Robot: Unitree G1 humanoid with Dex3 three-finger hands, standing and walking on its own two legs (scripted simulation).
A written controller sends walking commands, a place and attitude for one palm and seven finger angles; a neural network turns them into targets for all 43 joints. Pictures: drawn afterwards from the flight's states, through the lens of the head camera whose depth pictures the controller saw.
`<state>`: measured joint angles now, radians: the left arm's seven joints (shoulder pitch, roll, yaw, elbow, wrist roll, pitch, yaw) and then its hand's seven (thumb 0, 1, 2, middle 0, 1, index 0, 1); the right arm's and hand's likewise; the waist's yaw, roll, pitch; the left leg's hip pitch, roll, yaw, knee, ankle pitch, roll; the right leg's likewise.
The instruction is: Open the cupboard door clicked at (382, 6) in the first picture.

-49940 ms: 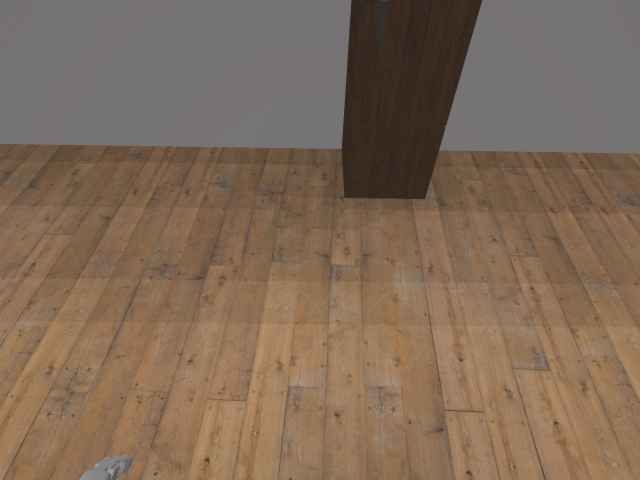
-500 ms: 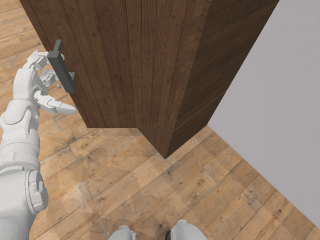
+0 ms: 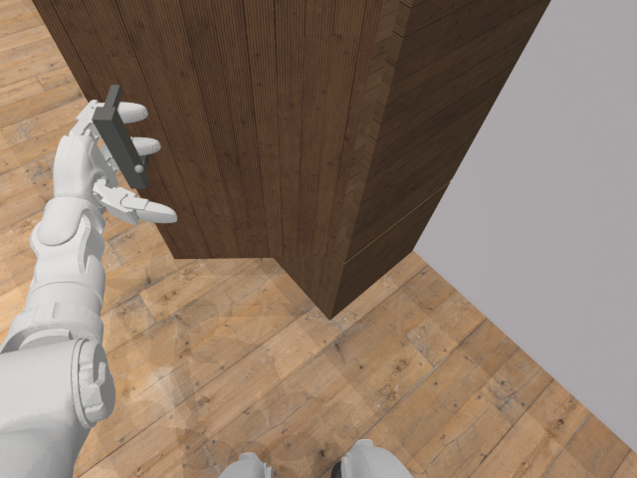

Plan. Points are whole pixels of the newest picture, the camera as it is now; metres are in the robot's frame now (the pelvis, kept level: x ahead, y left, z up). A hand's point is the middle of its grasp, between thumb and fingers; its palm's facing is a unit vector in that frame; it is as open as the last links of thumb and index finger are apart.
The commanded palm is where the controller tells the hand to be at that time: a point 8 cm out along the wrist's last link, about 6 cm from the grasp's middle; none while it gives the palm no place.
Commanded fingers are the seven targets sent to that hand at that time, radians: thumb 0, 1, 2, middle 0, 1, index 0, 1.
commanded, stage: slide the fingers in behind the handle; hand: left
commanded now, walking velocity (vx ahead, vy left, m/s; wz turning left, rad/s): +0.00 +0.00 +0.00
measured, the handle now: (127, 139) +0.52 +0.23 +0.08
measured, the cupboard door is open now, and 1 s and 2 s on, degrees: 52 52 81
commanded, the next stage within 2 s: close the thumb around the handle in 0.40 s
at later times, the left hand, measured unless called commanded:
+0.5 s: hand (141, 170) +0.47 +0.20 +0.08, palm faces +0.00 -1.00 -0.01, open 14.0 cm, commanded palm +0.45 +0.24 +0.08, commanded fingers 0.00 -0.44 0.32 -0.30 -1.21 -0.30 -1.21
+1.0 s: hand (142, 170) +0.47 +0.20 +0.08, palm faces +0.02 -1.00 -0.01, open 7.7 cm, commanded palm +0.45 +0.24 +0.08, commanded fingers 0.00 0.90 0.90 -0.40 -1.35 -0.40 -1.35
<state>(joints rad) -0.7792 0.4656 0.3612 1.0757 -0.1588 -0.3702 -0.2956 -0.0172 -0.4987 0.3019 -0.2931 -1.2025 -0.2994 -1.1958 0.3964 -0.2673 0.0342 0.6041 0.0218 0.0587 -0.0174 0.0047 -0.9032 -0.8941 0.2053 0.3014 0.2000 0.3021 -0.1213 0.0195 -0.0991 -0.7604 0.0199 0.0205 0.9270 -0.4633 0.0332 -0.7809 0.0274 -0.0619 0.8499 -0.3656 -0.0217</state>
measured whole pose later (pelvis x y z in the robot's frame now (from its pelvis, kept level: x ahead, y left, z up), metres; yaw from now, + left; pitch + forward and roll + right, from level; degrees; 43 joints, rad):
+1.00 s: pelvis +0.00 +0.00 +0.00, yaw +0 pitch +17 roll -2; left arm -0.78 0.44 0.33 1.08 -0.15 -0.39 -0.25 -0.01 0.43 0.70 -0.35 -1.30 -0.34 -1.29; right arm 0.39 -0.26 0.03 0.62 0.02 0.05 -0.01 0.00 -0.90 -0.89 0.21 0.30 0.20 0.30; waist -0.11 0.02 -0.10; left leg -0.76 0.01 0.02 0.93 -0.47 0.04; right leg -0.78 0.02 -0.06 0.85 -0.37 -0.02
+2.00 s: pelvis +0.01 -0.01 +0.01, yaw +0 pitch +10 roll +0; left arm -0.01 0.02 0.05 0.16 -0.11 -0.25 0.24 0.02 0.69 0.75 -0.35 -1.33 -0.36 -1.29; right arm 0.21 -0.20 0.02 0.50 -0.01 0.01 0.03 0.01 -0.90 -0.89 0.20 0.30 0.20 0.30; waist 0.00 0.02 -0.11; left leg -0.55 0.00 0.04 0.83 -0.45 0.02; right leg -0.60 0.01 -0.04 0.81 -0.38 -0.03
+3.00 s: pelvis +0.00 -0.03 +0.01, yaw +4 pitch +6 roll +0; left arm 0.23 -0.07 -0.26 -0.06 0.08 -0.14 0.52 0.00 -0.22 0.42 -0.31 -1.21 -0.32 -1.22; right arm 0.20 -0.18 0.02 0.52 -0.05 0.02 0.01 0.01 -0.90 -0.89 0.20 0.30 0.20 0.30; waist 0.01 0.04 -0.10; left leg -0.53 0.00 -0.03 0.86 -0.45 -0.01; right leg -0.56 0.01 -0.11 0.85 -0.41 -0.06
